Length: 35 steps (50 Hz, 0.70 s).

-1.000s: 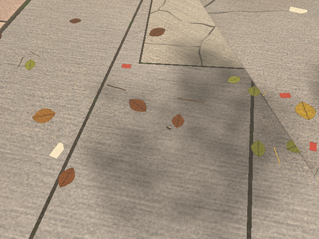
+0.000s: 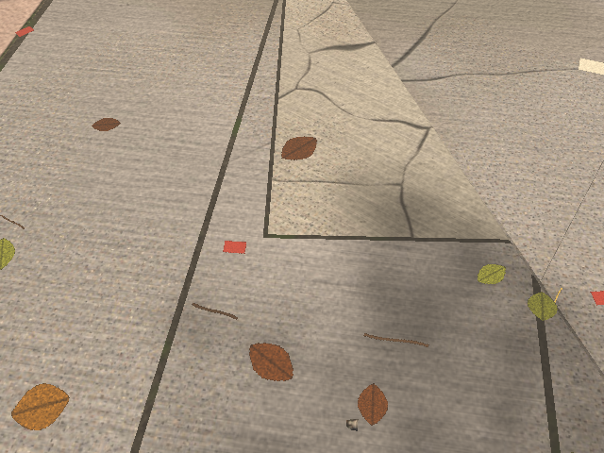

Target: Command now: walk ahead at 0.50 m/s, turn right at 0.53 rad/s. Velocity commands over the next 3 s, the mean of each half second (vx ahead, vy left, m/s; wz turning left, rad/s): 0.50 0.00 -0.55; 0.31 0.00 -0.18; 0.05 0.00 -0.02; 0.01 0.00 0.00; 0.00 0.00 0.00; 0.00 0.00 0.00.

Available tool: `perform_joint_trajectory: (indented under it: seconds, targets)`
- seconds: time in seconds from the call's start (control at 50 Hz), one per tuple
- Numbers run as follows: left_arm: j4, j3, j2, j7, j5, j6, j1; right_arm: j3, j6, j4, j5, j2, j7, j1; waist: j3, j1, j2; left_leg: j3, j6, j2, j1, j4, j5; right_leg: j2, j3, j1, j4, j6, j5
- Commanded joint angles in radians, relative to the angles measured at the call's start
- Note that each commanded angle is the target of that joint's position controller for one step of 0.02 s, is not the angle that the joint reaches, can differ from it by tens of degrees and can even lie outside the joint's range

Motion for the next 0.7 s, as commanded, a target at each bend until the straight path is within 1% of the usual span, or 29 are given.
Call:
perform_joint_trajectory:
  seconds: [0.02, 0.04, 0.06, 0.08, 0.1, 0.14, 0.16, 0.2, 0.24, 0.28, 0.3, 0.34, 0.36, 0.38, 0.4, 0.42, 0.44, 0.46, 0.48, 0.5, 0.52, 0.54, 0.56, 0.58, 0.6, 0.62, 0.64, 0.68, 0.7]
  targets:
    - [-0.011, 0.055, 0.177, 0.016, 0.006, -0.015, 0.28, -0.01, -0.095, -0.173, 0.045, -0.133, 0.027, -0.104, -0.287, 0.13, -0.081, -0.238, 0.043, -0.033, -0.705, 0.443, 0.021, -0.348, 0.719, 0.814, -0.372, -0.269, -0.052]
    - [-0.023, 0.044, 0.143, 0.014, -0.002, -0.021, 0.207, -0.008, -0.097, -0.169, 0.026, -0.121, 0.02, -0.116, -0.18, 0.071, 0.03, -0.226, 0.048, 0.015, -0.663, 0.332, 0.091, -0.297, 0.589, 0.638, -0.373, -0.221, 0.056]
    - [-0.04, 0.032, 0.104, 0.016, -0.001, -0.023, 0.145, -0.018, -0.088, -0.16, -0.004, -0.135, 0.011, -0.118, -0.14, 0.036, 0.035, -0.216, 0.04, 0.047, -0.593, 0.242, 0.128, -0.256, 0.497, 0.515, -0.382, -0.193, 0.156]
    - [-0.059, 0.026, 0.096, 0.022, 0.01, -0.022, 0.121, -0.022, -0.074, -0.159, -0.015, -0.135, 0.011, -0.094, -0.118, 0.007, 0.022, -0.216, 0.031, 0.061, -0.533, 0.214, 0.157, -0.233, 0.457, 0.429, -0.411, -0.193, 0.213]
    - [-0.065, 0.032, 0.113, 0.026, 0.012, -0.023, 0.115, -0.023, -0.062, -0.166, -0.019, -0.128, 0.011, -0.079, -0.11, -0.009, -0.002, -0.209, 0.013, 0.062, -0.505, 0.173, 0.164, -0.226, 0.447, 0.376, -0.424, -0.204, 0.272]
    - [-0.062, 0.037, 0.135, 0.037, 0.009, -0.027, 0.132, -0.017, -0.045, -0.175, -0.025, -0.104, 0.01, -0.092, -0.092, -0.013, 0.001, -0.182, -0.018, 0.06, -0.493, 0.069, 0.206, -0.198, 0.374, 0.305, -0.434, -0.193, 0.361]
    - [-0.06, 0.041, 0.15, 0.044, 0.007, -0.026, 0.144, -0.011, -0.04, -0.188, -0.028, -0.09, 0.007, -0.13, -0.08, -0.004, -0.002, -0.167, -0.031, 0.049, -0.496, 0.0, 0.256, -0.177, 0.342, 0.279, -0.436, -0.18, 0.375]
    - [-0.052, 0.044, 0.162, 0.054, 0.0, -0.02, 0.173, -0.001, -0.038, -0.21, -0.03, -0.068, 0.008, -0.212, -0.073, 0.026, -0.029, -0.154, -0.042, 0.019, -0.475, -0.166, 0.397, -0.134, 0.298, 0.255, -0.42, -0.141, 0.358]
    - [-0.046, 0.044, 0.162, 0.06, -0.006, -0.011, 0.201, 0.008, -0.043, -0.224, -0.023, -0.053, 0.016, -0.282, -0.079, 0.06, -0.063, -0.146, -0.042, -0.02, -0.422, -0.323, 0.518, -0.107, 0.288, 0.248, -0.396, -0.108, 0.282]
    - [-0.038, 0.044, 0.164, 0.063, -0.008, -0.004, 0.234, 0.007, -0.049, -0.239, -0.008, -0.063, 0.026, -0.338, -0.08, 0.087, -0.085, -0.147, -0.041, -0.049, -0.391, -0.411, 0.563, -0.122, 0.332, 0.269, -0.378, -0.096, 0.211]
    - [-0.034, 0.044, 0.164, 0.063, -0.01, 0.0, 0.248, 0.004, -0.053, -0.248, -0.004, -0.074, 0.03, -0.357, -0.078, 0.093, -0.089, -0.159, -0.035, -0.055, -0.389, -0.441, 0.554, -0.136, 0.365, 0.295, -0.357, -0.093, 0.184]
    - [-0.031, 0.042, 0.157, 0.067, -0.011, 0.005, 0.26, -0.008, -0.064, -0.255, -0.002, -0.103, 0.04, -0.36, -0.08, 0.085, -0.097, -0.184, -0.014, -0.062, -0.376, -0.499, 0.504, -0.165, 0.439, 0.363, -0.304, -0.081, 0.136]
    - [-0.034, 0.044, 0.16, 0.069, -0.009, 0.007, 0.252, -0.014, -0.07, -0.254, 0.0, -0.116, 0.042, -0.345, -0.08, 0.071, -0.111, -0.19, 0.001, -0.063, -0.355, -0.512, 0.463, -0.178, 0.472, 0.385, -0.278, -0.073, 0.135]
    - [-0.039, 0.045, 0.159, 0.07, -0.007, 0.009, 0.236, -0.022, -0.075, -0.247, 0.002, -0.128, 0.042, -0.305, -0.084, 0.045, -0.13, -0.187, 0.019, -0.062, -0.308, -0.527, 0.429, -0.181, 0.493, 0.393, -0.245, -0.062, 0.152]
    - [-0.049, 0.04, 0.143, 0.069, -0.005, 0.01, 0.213, -0.034, -0.081, -0.227, -0.001, -0.143, 0.038, -0.223, -0.113, -0.003, -0.131, -0.17, 0.045, -0.065, -0.193, -0.572, 0.44, -0.15, 0.484, 0.379, -0.179, -0.04, 0.202]
    - [-0.066, 0.024, 0.098, 0.065, 0.003, 0.006, 0.197, -0.049, -0.086, -0.213, -0.018, -0.18, 0.031, -0.104, -0.215, -0.063, -0.094, -0.237, 0.098, 0.024, 0.023, -0.555, 0.435, -0.099, 0.433, 0.31, 0.002, -0.006, 0.198]
    - [-0.086, 0.003, 0.031, 0.066, 0.004, -0.001, 0.287, -0.068, -0.083, -0.196, -0.041, -0.26, 0.024, 0.041, -0.377, -0.066, 0.1, -0.547, 0.224, 0.245, 0.386, -0.56, 0.346, 0.022, 0.301, 0.047, 0.332, 0.064, -0.036]
    - [-0.087, -0.006, 0.049, 0.067, -0.015, -0.008, 0.364, -0.07, -0.071, -0.154, -0.022, -0.249, 0.035, 0.1, -0.424, -0.045, 0.356, -0.917, 0.32, 0.374, 0.497, -0.665, 0.099, 0.042, 0.25, -0.194, 0.557, 0.093, -0.406]
    - [-0.064, 0.013, 0.135, 0.065, -0.022, -0.007, 0.326, -0.047, -0.066, -0.168, -0.005, -0.159, 0.036, 0.061, -0.287, -0.064, 0.216, -0.859, 0.288, 0.341, 0.394, -0.702, -0.058, -0.017, 0.278, -0.274, 0.649, 0.099, -0.341]
    - [-0.077, 0.017, 0.15, 0.063, -0.011, -0.003, 0.232, -0.034, -0.055, -0.172, -0.006, -0.12, 0.033, 0.017, -0.178, -0.07, 0.124, -0.707, 0.247, 0.294, 0.269, -0.708, -0.013, -0.05, 0.237, -0.28, 0.665, 0.102, -0.26]
    - [-0.096, 0.015, 0.136, 0.06, 0.003, -0.005, 0.172, -0.025, -0.047, -0.168, -0.013, -0.105, 0.034, -0.024, -0.099, -0.052, 0.072, -0.602, 0.237, 0.251, 0.14, -0.732, 0.099, -0.074, 0.217, -0.261, 0.622, 0.101, -0.207]
    - [-0.104, 0.017, 0.122, 0.056, 0.009, -0.007, 0.148, -0.017, -0.047, -0.162, -0.018, -0.088, 0.034, -0.048, -0.062, -0.03, 0.076, -0.528, 0.232, 0.216, 0.06, -0.757, 0.188, -0.103, 0.216, -0.231, 0.565, 0.099, -0.168]
    - [-0.104, 0.014, 0.103, 0.051, 0.005, -0.006, 0.159, -0.013, -0.048, -0.158, -0.021, -0.081, 0.035, -0.061, -0.05, -0.008, 0.095, -0.469, 0.225, 0.187, 0.003, -0.781, 0.246, -0.119, 0.204, -0.185, 0.525, 0.097, -0.15]
    - [-0.099, 0.01, 0.083, 0.048, 0.002, -0.004, 0.172, -0.013, -0.051, -0.148, -0.016, -0.079, 0.037, -0.062, -0.054, 0.004, 0.113, -0.427, 0.231, 0.172, -0.021, -0.796, 0.295, -0.125, 0.185, -0.162, 0.486, 0.099, -0.143]
    - [-0.098, 0.005, 0.069, 0.047, 0.004, -0.003, 0.17, -0.015, -0.054, -0.138, -0.01, -0.087, 0.038, -0.056, -0.056, 0.008, 0.115, -0.39, 0.242, 0.167, -0.032, -0.81, 0.347, -0.129, 0.166, -0.156, 0.443, 0.104, -0.133]
    - [-0.106, 0.0, 0.059, 0.047, 0.009, -0.003, 0.148, -0.019, -0.055, -0.127, -0.007, -0.106, 0.038, -0.05, -0.051, 0.008, 0.11, -0.363, 0.252, 0.17, -0.036, -0.825, 0.396, -0.138, 0.152, -0.164, 0.389, 0.11, -0.109]
    - [-0.114, -0.005, 0.05, 0.048, 0.015, -0.005, 0.119, -0.023, -0.054, -0.12, -0.008, -0.122, 0.036, -0.052, -0.043, 0.007, 0.097, -0.331, 0.258, 0.172, -0.042, -0.825, 0.522, -0.141, 0.138, -0.16, 0.325, 0.119, -0.077]
    - [-0.116, -0.018, 0.025, 0.045, 0.024, -0.013, 0.081, -0.026, -0.045, -0.105, -0.008, -0.143, 0.032, -0.062, -0.056, 0.002, 0.083, -0.234, 0.242, 0.151, -0.061, -0.798, 0.764, -0.133, 0.106, -0.088, 0.181, 0.132, 0.015]
    - [-0.115, -0.021, 0.018, 0.042, 0.022, -0.017, 0.062, -0.026, -0.038, -0.096, -0.006, -0.152, 0.029, -0.056, -0.068, -0.005, 0.088, -0.192, 0.226, 0.135, -0.068, -0.783, 0.829, -0.118, 0.088, -0.04, 0.111, 0.133, 0.072]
